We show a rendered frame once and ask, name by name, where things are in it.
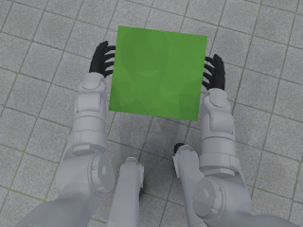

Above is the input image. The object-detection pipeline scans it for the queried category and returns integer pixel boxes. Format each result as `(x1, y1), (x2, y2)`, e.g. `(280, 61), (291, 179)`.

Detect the robot left hand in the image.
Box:
(89, 41), (116, 78)

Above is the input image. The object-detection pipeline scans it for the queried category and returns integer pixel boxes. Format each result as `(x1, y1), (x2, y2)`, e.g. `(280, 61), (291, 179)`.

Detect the left robot upper arm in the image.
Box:
(14, 152), (116, 227)

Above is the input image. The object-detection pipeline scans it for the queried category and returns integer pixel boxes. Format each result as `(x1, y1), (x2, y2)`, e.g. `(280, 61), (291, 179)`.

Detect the right robot forearm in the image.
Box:
(199, 88), (249, 193)

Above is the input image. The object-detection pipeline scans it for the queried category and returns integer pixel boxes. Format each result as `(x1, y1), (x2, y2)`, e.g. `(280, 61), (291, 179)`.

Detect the left robot thigh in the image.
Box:
(105, 162), (144, 227)

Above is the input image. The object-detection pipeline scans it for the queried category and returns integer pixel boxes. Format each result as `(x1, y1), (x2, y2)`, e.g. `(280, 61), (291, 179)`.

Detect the carton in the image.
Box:
(108, 26), (208, 121)

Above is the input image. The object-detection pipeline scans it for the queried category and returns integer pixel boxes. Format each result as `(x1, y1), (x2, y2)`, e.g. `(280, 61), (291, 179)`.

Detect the robot right foot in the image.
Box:
(173, 143), (185, 156)

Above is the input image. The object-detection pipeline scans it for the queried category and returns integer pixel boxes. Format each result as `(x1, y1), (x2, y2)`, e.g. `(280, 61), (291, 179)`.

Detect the robot right hand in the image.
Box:
(202, 54), (225, 91)

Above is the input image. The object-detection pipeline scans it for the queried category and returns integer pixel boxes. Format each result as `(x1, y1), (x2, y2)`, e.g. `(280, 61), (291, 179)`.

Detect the left robot forearm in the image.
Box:
(56, 72), (108, 190)

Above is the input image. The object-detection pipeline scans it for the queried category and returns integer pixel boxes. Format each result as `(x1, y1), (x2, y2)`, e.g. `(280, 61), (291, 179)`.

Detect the right robot upper arm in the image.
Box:
(192, 176), (301, 227)

